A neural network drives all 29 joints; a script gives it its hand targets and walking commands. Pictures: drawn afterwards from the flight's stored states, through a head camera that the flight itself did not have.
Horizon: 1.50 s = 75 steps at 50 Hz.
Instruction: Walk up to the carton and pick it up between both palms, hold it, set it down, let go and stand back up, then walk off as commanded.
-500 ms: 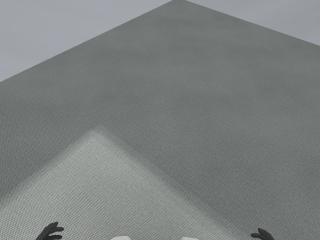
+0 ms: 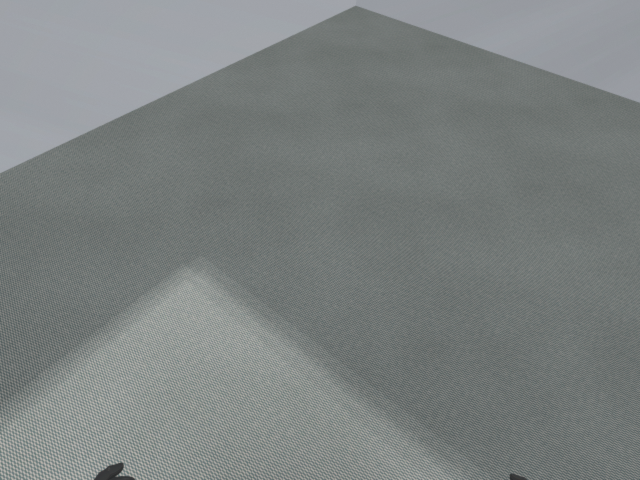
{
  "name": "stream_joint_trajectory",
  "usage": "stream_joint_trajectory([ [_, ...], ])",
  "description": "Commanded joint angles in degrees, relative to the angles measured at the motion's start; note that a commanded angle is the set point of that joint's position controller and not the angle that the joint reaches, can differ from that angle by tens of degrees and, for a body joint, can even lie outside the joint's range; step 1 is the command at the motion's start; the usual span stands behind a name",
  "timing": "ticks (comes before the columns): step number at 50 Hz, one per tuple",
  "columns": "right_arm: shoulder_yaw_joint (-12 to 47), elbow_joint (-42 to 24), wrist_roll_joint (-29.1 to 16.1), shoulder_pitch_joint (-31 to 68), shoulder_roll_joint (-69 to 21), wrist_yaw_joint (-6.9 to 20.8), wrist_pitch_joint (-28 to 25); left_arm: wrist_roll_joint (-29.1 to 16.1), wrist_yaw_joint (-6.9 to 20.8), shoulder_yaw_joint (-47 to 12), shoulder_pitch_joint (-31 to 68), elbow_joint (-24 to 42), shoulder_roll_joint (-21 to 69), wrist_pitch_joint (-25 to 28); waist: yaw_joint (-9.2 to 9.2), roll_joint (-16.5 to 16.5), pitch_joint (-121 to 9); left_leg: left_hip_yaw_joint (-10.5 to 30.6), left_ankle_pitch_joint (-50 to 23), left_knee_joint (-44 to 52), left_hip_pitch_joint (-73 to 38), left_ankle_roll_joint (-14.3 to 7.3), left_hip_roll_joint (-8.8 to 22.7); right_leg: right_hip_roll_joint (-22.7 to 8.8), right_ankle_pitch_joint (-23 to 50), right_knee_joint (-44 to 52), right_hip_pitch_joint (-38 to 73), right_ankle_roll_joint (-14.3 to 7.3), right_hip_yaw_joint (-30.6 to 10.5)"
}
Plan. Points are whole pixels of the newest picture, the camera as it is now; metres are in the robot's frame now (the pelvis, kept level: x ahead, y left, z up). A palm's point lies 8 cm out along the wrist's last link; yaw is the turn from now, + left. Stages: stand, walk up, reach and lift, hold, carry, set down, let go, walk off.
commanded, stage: stand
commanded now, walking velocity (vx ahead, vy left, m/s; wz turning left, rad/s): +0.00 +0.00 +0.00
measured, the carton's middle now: out of the picture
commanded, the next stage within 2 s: none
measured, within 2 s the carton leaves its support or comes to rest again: neither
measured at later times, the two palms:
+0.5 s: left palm out of the picture +0.09 +0.28 -0.10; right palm out of the picture +0.08 -0.28 -0.10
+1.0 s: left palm out of the picture +0.07 +0.29 -0.10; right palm out of the picture +0.08 -0.28 -0.09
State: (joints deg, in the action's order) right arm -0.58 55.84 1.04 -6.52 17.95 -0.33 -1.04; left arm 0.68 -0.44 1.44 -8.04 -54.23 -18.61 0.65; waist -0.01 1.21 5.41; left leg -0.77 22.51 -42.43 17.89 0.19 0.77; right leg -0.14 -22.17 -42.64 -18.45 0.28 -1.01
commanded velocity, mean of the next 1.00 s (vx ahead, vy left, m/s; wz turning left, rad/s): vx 0.00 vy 0.00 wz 0.00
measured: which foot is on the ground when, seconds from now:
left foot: down 0.00-1.00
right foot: down 0.00-1.00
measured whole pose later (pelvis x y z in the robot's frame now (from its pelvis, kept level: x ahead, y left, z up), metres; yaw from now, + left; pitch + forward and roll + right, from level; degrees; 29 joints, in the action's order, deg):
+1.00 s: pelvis +0.00 +0.01 +0.03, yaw +0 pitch -4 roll +0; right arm -0.5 64.0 0.6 -4.7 17.7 0.2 -1.0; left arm 0.5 0.0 0.6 -6.2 -62.6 -18.3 1.0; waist -0.2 1.0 4.7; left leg -0.8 11.7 -22.5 7.1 0.0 0.3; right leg -0.8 -11.3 -22.3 -7.5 1.0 -1.0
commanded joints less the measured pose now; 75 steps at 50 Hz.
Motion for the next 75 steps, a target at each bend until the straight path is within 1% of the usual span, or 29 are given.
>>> stream_joint_trajectory([
  [1,-2.85,-3.10,-0.32,2.74,12.22,-0.60,-1.37,-0.07,-0.69,2.52,2.63,3.29,-11.69,1.42,-0.08,-0.76,-8.27,5.72,-14.94,10.71,-3.14,-4.10,4.82,-4.96,15.92,10.02,3.24,-4.54,-5.70],
  [3,-2.85,-1.93,-0.45,2.29,12.60,-0.75,-1.25,-0.06,-0.51,2.48,2.53,2.41,-12.23,1.46,0.27,-0.30,-8.29,5.28,-15.98,10.74,-4.34,-3.79,4.75,-5.20,16.05,11.22,3.07,-4.42,-5.91],
  [4,-2.80,-1.41,-0.27,2.00,12.93,-0.76,-1.31,-0.19,-0.56,2.42,2.07,1.76,-11.91,1.43,0.06,-1.52,-8.63,5.63,-15.65,11.28,-4.74,-3.92,5.08,-5.32,16.83,11.59,3.64,-4.13,-5.92],
  [6,-2.73,-1.10,-0.37,2.42,12.51,-0.74,-1.21,0.06,-0.67,2.31,2.67,1.16,-11.96,1.44,0.16,-0.36,-7.59,5.32,-16.33,12.05,-5.07,-3.71,4.80,-5.66,17.18,12.36,3.60,-4.28,-6.01],
  [11,-2.66,0.33,-0.25,2.86,12.61,-0.65,-1.27,-0.12,-0.64,2.00,3.25,0.30,-11.32,1.44,0.18,-0.98,-7.66,5.22,-15.36,14.36,-6.28,-3.31,4.96,-5.63,16.21,14.75,5.01,-3.79,-6.10],
  [12,-2.47,0.78,-0.42,2.64,12.36,-0.56,-1.28,-0.13,-0.66,1.82,3.60,-0.28,-11.60,1.25,0.32,-0.03,-7.25,5.36,-15.68,14.72,-6.35,-3.38,5.00,-5.66,16.44,15.24,5.04,-3.76,-6.16],
  [13,-2.64,1.07,-0.30,2.96,13.08,-0.67,-1.22,-0.15,-0.64,2.00,3.30,-0.35,-11.70,1.38,0.12,-1.00,-6.84,5.11,-15.90,15.11,-6.42,-3.26,4.96,-5.67,16.88,15.73,5.49,-3.66,-6.01],
  [16,-2.40,1.47,-0.34,2.94,12.80,-0.64,-1.25,-0.26,-0.71,1.60,3.39,-1.24,-11.03,1.34,-0.05,-0.21,-6.96,5.52,-16.24,17.15,-7.42,-3.31,5.32,-5.60,16.45,16.73,6.65,-3.15,-5.30],
  [17,-2.49,1.79,-0.32,2.90,13.12,-0.51,-1.29,-0.37,-0.66,1.53,3.51,-1.62,-11.44,1.33,0.02,-1.57,-6.42,6.00,-16.16,18.02,-7.40,-3.35,5.59,-5.59,16.54,16.88,6.63,-3.12,-5.32],
  [18,-2.32,1.97,-0.42,3.67,12.53,-0.46,-1.32,-0.46,-0.59,1.54,3.69,-1.50,-10.89,1.38,-0.44,-0.90,-7.27,6.00,-16.49,18.77,-7.68,-3.33,5.71,-5.61,16.44,17.42,7.90,-3.03,-5.22],
  [20,-2.34,1.96,-0.39,4.17,12.64,-0.48,-1.34,-0.18,-0.61,1.68,3.81,-1.67,-11.34,1.24,-0.44,-1.88,-6.90,5.27,-17.24,18.76,-8.06,-2.75,5.42,-5.67,17.74,18.13,7.94,-2.98,-4.94],
  [24,-2.41,2.65,-0.59,3.83,13.06,-0.47,-1.40,-0.46,-0.58,1.41,4.40,-2.38,-10.87,1.17,-0.23,-1.68,-6.40,5.62,-17.23,20.84,-8.89,-2.59,5.76,-5.84,17.64,20.30,9.01,-2.63,-5.04],
  [25,-2.32,2.89,-0.63,4.66,12.61,-0.50,-1.24,-0.26,-0.46,1.33,4.57,-2.37,-10.94,1.37,-0.17,-0.50,-6.69,5.84,-17.43,21.27,-9.17,-2.48,5.80,-5.79,18.00,20.39,9.12,-2.30,-4.56],
  [28,-2.33,2.97,-0.50,4.92,12.81,-0.44,-1.27,-0.30,-0.46,1.44,4.58,-3.34,-11.17,1.36,-0.24,-1.66,-7.09,5.61,-17.93,21.88,-10.55,-2.41,6.03,-6.13,18.66,21.66,9.85,-2.30,-4.97],
  [31,-2.16,3.58,-0.53,3.77,12.27,-0.38,-1.44,-0.39,-0.48,1.27,4.56,-3.32,-11.12,1.55,0.16,-1.62,-6.29,5.69,-17.62,23.11,-10.69,-2.31,6.03,-6.11,18.30,22.54,9.87,-2.15,-4.95],
  [32,-2.09,3.65,-0.52,4.51,12.22,-0.35,-1.37,-0.12,-0.32,1.33,5.11,-3.56,-11.68,1.46,0.02,-0.81,-5.61,5.60,-17.07,23.45,-10.41,-2.09,6.15,-6.08,17.61,22.96,9.86,-2.11,-4.85],
  [33,-2.27,3.62,-0.41,4.77,12.69,-0.32,-1.24,-0.19,-0.37,1.50,4.62,-3.63,-11.30,1.48,-0.22,-1.66,-6.50,5.47,-16.10,23.72,-10.38,-2.12,6.08,-6.06,17.16,23.23,10.68,-1.92,-4.88],
  [34,-2.15,3.61,-0.53,4.92,11.89,-0.37,-1.18,-0.16,-0.38,1.52,5.07,-3.74,-11.57,1.46,0.04,-0.70,-5.75,5.82,-15.39,24.07,-9.99,-2.30,6.33,-6.23,16.81,23.47,10.41,-1.95,-5.01],
  [36,-2.26,3.81,-0.42,4.84,12.82,-0.42,-1.30,-0.25,-0.26,1.14,4.96,-3.66,-10.70,1.44,-0.23,-1.32,-5.46,5.74,-14.83,24.78,-9.66,-2.24,6.07,-6.21,16.67,23.94,10.68,-1.71,-4.89],
  [37,-2.24,3.90,-0.60,4.73,12.57,-0.30,-1.30,-0.19,-0.27,1.31,5.07,-3.85,-11.07,1.58,0.05,-0.72,-5.92,5.89,-14.53,24.73,-10.27,-2.16,6.23,-6.24,16.23,24.14,10.76,-1.71,-4.91],
  [39,-2.26,3.79,-0.32,4.98,12.62,-0.34,-1.13,-0.24,-0.26,1.29,4.58,-4.16,-10.77,1.50,-0.14,-2.05,-5.58,5.53,-14.84,24.32,-10.17,-2.19,6.11,-6.21,16.72,24.44,10.16,-1.55,-4.97],
  [44,-2.27,3.87,-0.61,4.98,12.43,-0.06,-1.29,-0.17,-0.22,1.24,4.60,-4.24,-11.24,1.56,0.07,-0.87,-6.51,5.48,-15.74,25.14,-11.34,-1.87,6.10,-6.19,16.72,24.69,10.90,-1.62,-4.57],
  [46,-2.33,4.28,-0.47,4.85,12.73,-0.06,-1.32,-0.17,-0.16,1.19,4.40,-4.48,-11.19,1.57,-0.21,-2.02,-5.87,5.77,-15.18,25.63,-10.32,-1.99,6.34,-6.52,16.80,24.90,11.32,-1.64,-4.76],
  [49,-2.59,4.59,-0.41,4.77,13.24,-0.13,-1.18,0.00,-0.10,1.39,4.36,-4.54,-11.63,1.52,-0.19,-0.60,-5.44,5.73,-14.68,25.73,-10.29,-2.08,6.35,-6.49,16.41,25.45,11.17,-1.48,-4.68],
  [56,-2.59,4.58,-0.54,4.57,13.25,-0.06,-1.06,-0.13,-0.24,1.32,3.83,-4.89,-11.71,1.37,-0.07,-1.90,-6.13,5.27,-16.14,25.78,-11.27,-1.94,6.17,-6.58,17.10,25.64,11.41,-1.29,-4.83],
  [62,-2.57,4.58,-0.63,4.68,13.21,-0.07,-0.99,-0.31,-0.23,1.54,4.01,-4.91,-12.00,1.25,-0.19,-0.46,-6.24,5.45,-16.13,25.81,-11.25,-1.84,6.28,-6.64,16.18,25.54,11.04,-1.46,-4.43],
  [65,-2.24,4.79,-0.53,4.68,12.83,-0.18,-0.95,-0.17,-0.35,1.67,4.11,-4.90,-12.45,1.25,-0.06,-2.11,-5.92,5.88,-16.63,26.20,-10.90,-1.95,6.37,-6.58,16.42,25.32,11.38,-1.54,-4.69],
  [66,-2.21,4.74,-0.48,4.71,12.61,-0.14,-0.94,-0.11,-0.27,1.62,3.60,-4.91,-12.40,1.29,-0.10,-0.80,-6.41,5.77,-17.18,25.80,-12.00,-1.86,6.53,-6.51,16.42,25.37,11.09,-1.37,-4.30],
  [75,-2.35,4.70,-0.53,4.96,12.82,-0.20,-0.88,0.04,-0.20,1.44,4.10,-4.52,-11.95,1.37,-0.19,-1.24,-5.60,5.30,-17.39,25.71,-10.90,-1.81,6.41,-6.89,18.18,25.69,11.77,-1.39,-4.64],
])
